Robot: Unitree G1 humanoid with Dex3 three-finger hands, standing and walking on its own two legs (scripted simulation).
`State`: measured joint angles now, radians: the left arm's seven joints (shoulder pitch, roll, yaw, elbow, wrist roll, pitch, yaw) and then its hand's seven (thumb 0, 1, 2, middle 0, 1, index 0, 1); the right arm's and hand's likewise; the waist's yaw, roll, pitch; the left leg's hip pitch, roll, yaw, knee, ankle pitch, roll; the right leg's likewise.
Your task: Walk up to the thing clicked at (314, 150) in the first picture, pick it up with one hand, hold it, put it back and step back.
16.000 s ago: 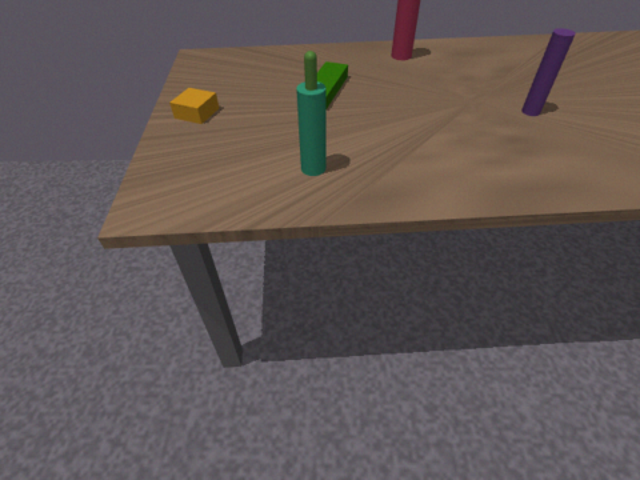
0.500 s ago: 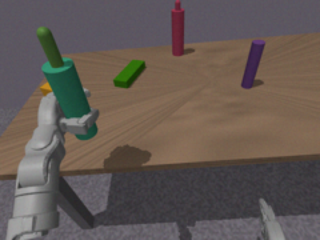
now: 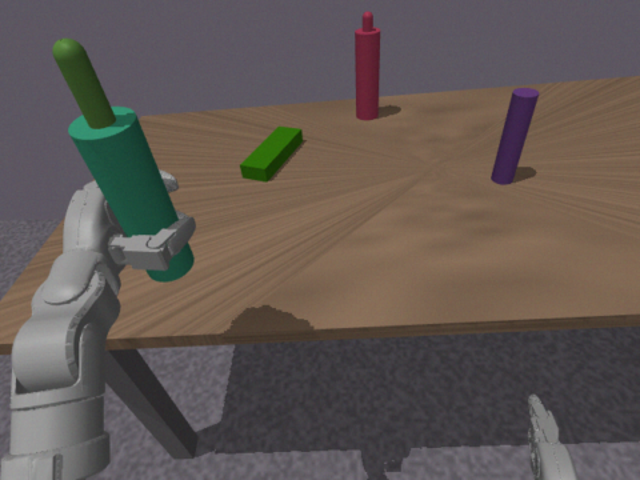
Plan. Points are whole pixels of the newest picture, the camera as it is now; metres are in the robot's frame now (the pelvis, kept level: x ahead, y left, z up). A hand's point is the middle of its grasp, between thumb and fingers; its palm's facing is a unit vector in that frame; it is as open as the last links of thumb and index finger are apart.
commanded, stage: hold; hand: left
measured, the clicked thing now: (129, 178) +0.34 +0.18 +0.28
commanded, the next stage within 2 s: none
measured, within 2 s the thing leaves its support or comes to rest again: neither
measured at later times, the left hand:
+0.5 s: hand (144, 212) +0.34 +0.18 +0.25, palm faces +0.11 -0.99 -0.06, open 7.7 cm
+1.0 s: hand (146, 220) +0.33 +0.18 +0.24, palm faces +0.11 -0.99 -0.05, open 7.7 cm
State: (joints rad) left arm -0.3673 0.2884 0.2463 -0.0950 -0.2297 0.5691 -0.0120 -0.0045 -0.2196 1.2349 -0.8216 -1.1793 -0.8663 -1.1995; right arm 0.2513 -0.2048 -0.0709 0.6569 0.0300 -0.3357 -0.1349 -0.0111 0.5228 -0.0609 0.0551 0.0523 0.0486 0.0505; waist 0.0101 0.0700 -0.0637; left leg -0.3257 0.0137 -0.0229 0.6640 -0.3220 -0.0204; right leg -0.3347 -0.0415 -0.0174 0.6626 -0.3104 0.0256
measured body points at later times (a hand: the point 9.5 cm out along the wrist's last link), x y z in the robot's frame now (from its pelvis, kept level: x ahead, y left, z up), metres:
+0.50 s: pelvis +0.01 +0.01 +0.00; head -0.02 -0.02 +0.45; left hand +0.33 +0.23 +0.25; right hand +0.18 -0.24 -0.06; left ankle +0.02 +0.13 -0.72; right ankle +0.03 -0.13 -0.72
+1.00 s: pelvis +0.01 +0.00 +0.00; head -0.02 -0.02 +0.45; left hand +0.32 +0.23 +0.24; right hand +0.18 -0.25 -0.06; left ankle +0.02 +0.13 -0.72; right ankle +0.03 -0.13 -0.72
